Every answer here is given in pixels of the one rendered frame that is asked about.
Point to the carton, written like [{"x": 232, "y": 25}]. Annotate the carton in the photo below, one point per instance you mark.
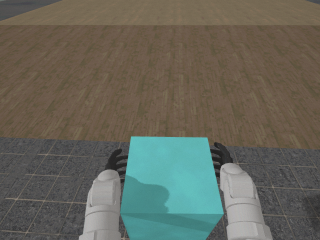
[{"x": 170, "y": 189}]

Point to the left robot forearm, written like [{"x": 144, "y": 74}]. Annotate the left robot forearm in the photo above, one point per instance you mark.
[{"x": 103, "y": 208}]

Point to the robot left hand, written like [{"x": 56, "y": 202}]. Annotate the robot left hand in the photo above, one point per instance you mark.
[{"x": 113, "y": 159}]

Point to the right robot forearm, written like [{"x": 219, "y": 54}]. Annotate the right robot forearm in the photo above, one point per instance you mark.
[{"x": 242, "y": 204}]

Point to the robot right hand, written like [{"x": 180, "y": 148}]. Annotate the robot right hand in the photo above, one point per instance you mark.
[{"x": 223, "y": 153}]

